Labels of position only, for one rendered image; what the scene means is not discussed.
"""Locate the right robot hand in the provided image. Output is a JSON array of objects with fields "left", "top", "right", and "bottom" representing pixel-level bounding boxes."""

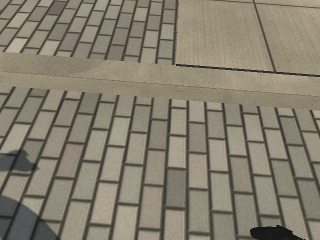
[{"left": 250, "top": 225, "right": 306, "bottom": 240}]

